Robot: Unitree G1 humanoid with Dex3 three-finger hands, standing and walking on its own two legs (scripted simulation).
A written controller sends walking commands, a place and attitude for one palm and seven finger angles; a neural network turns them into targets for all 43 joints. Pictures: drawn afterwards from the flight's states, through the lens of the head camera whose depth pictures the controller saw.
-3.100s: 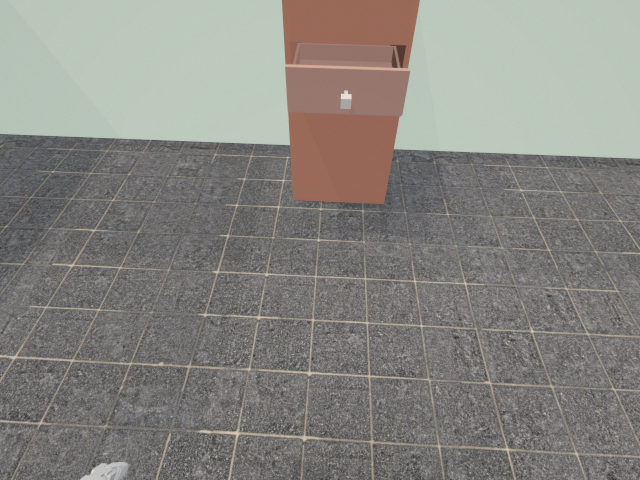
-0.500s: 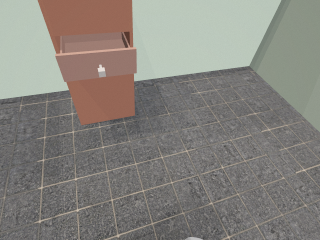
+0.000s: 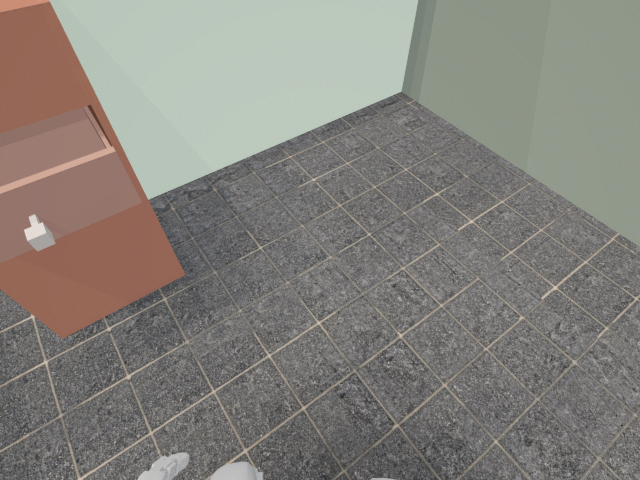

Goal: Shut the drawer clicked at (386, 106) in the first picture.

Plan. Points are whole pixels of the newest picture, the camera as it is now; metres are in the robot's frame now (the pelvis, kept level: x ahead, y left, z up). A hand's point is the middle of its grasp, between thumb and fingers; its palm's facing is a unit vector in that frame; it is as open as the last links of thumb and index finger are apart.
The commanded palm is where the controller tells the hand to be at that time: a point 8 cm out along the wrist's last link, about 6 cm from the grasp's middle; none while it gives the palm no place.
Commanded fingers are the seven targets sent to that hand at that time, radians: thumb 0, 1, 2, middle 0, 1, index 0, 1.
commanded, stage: turn to face it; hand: left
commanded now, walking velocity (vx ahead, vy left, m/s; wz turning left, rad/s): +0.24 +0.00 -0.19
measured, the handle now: (37, 230) +0.56 +0.56 -0.11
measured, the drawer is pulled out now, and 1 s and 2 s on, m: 0.19 0.19 0.19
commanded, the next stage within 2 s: take the last steps up to it in 1.14 s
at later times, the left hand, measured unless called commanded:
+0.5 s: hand out of the picture +0.13 +0.24 -0.17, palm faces +0.18 -0.97 -0.16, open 7.4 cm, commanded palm none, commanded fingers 0.00 0.90 0.90 -0.20 -0.30 -0.20 -0.30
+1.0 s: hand (158, 479) +0.15 +0.22 -0.13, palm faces +0.41 -0.87 -0.29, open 7.4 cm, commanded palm none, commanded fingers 0.00 0.90 0.90 -0.20 -0.30 -0.20 -0.30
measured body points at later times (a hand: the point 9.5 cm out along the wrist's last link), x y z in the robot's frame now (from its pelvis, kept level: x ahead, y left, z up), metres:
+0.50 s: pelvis +0.13 +0.06 +0.01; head +0.14 +0.09 +0.46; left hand +0.12 +0.29 -0.16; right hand +0.23 -0.17 -0.12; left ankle +0.18 +0.13 -0.73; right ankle +0.11 -0.10 -0.66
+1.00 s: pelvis +0.14 +0.00 +0.01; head +0.16 -0.01 +0.46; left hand +0.13 +0.27 -0.11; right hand +0.29 -0.23 -0.14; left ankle +0.10 +0.12 -0.65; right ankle +0.17 -0.11 -0.73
